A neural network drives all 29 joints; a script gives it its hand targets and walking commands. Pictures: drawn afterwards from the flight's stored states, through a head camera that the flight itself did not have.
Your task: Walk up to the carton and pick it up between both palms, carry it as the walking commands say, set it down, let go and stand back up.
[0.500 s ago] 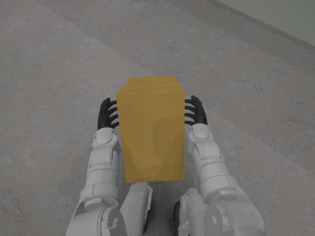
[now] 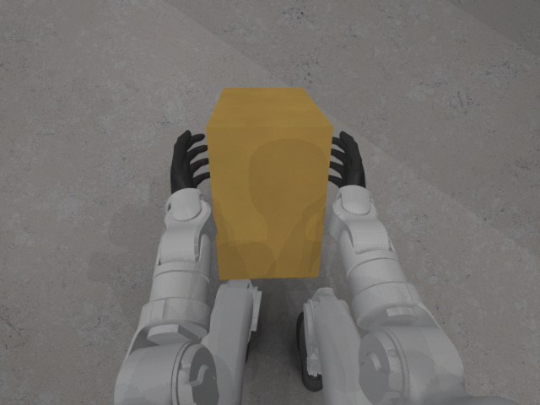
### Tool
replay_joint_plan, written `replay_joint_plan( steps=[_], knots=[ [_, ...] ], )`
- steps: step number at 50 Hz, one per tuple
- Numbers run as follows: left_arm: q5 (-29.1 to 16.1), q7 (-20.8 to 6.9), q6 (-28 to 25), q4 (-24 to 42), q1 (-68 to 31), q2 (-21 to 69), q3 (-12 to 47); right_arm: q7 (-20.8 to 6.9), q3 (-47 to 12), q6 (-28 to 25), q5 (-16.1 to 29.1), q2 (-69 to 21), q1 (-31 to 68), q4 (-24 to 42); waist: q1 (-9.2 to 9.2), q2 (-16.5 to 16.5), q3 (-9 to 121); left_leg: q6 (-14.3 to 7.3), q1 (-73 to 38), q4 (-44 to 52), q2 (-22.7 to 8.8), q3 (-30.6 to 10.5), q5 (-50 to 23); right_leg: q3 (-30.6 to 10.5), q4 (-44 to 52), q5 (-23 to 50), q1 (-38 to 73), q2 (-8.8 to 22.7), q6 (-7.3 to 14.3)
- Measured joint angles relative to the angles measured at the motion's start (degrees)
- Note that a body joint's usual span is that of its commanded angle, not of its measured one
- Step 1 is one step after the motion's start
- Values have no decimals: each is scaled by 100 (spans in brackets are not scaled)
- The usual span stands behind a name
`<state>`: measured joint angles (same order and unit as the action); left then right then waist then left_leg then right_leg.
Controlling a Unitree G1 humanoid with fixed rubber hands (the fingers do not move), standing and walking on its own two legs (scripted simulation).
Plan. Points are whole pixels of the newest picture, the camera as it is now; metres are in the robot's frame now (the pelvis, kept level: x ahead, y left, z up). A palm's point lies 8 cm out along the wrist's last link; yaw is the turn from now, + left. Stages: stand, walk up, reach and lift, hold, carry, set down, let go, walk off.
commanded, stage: set down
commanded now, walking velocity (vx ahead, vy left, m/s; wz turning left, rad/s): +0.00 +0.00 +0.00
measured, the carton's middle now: (266, 172) +0.47 +0.06 -0.20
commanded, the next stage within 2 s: none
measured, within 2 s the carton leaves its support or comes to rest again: neither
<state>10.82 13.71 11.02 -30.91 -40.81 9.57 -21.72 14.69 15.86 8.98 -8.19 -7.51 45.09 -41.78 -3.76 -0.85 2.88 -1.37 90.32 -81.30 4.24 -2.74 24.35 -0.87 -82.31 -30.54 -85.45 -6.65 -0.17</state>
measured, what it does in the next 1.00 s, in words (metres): lowers itself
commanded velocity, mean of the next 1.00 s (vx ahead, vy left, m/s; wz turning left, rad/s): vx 0.00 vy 0.00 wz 0.00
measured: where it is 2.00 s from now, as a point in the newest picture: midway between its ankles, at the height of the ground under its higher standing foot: (275, 353)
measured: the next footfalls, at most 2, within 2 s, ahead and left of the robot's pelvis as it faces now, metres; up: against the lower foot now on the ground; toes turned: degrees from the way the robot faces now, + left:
none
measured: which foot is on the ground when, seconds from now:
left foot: down 0.00-1.00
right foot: down 0.00-1.00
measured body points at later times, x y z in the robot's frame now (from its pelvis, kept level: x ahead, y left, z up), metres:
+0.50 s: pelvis -0.04 +0.00 -0.07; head +0.25 +0.03 +0.27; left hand +0.44 +0.17 -0.17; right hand +0.46 -0.07 -0.18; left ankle +0.10 +0.09 -0.56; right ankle +0.06 -0.11 -0.56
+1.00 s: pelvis -0.07 -0.01 -0.15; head +0.27 +0.04 +0.13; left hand +0.47 +0.18 -0.26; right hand +0.49 -0.06 -0.27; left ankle +0.10 +0.09 -0.57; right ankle +0.06 -0.11 -0.56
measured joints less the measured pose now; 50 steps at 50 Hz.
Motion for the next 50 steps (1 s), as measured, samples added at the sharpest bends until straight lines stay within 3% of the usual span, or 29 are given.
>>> replay_joint_plan(
  steps=[6, 14, 17, 21, 24, 29, 33, 35, 43, 50],
  knots=[
    [110, 127, 27, -200, -442, 32, 28, 70, 78, 119, 152, 188, 250, 23, -47, 39, -9, 18, 458, -431, 85, -92, 43, 65, -412, -99, -395, -29, -27],
    [124, 169, 215, -305, -913, -189, -12, -159, 316, 205, 3, 305, 887, -360, 34, -8, -111, 46, 1010, -891, 62, -100, 55, 127, -873, -132, -946, -78, -36],
    [343, 59, 221, -492, -1160, -201, -148, -167, 437, 228, -26, 318, 963, -390, 30, -45, -164, 47, 1185, -1030, 54, -81, 58, 126, -1033, -144, -1131, -91, -43],
    [276, -12, 296, -585, -1400, -293, -123, 102, 250, 373, 146, 398, 1061, -296, -41, -68, -325, 51, 1396, -1249, 13, -41, 75, 112, -1265, -148, -1363, -138, -58],
    [84, 148, 273, -403, -1613, -384, -59, 370, -2, 447, 391, 470, 1353, -120, -82, -55, -881, 55, 1313, -1445, -6, -4, 95, 102, -1490, -173, -1299, -164, -63],
    [52, 188, 287, -223, -2188, -475, -208, 175, 209, 359, 233, 618, 2066, -238, -139, 22, -1691, 93, 1353, -1789, 15, 21, 84, 131, -1892, -207, -1350, -158, -47],
    [11, 57, 437, -109, -2720, -694, -260, 324, 159, 543, 186, 677, 2522, -16, -156, -42, -2612, 123, 1223, -2008, -12, 58, 85, 127, -2159, -205, -1258, -190, -43],
    [-200, 102, 566, 108, -3016, -876, -94, 503, -28, 693, 397, 773, 2759, 326, -162, -27, -3452, 147, 915, -2146, -17, 44, 117, 160, -2296, -235, -950, -201, -22],
    [-748, 202, 889, 220, -2961, -1247, 238, 1032, -810, 1178, 1205, 1038, 2893, 492, -130, -97, -3322, 177, 1622, -2708, 5, -30, 121, 317, -2833, -273, -1622, -204, -10],
    [-241, 367, 896, -947, -3934, -1249, 42, 393, -66, 928, 606, 1286, 3689, -870, -258, -36, -3258, 153, 1777, -2824, 12, 26, 23, 286, -2988, -203, -1787, -199, -37]
  ],
)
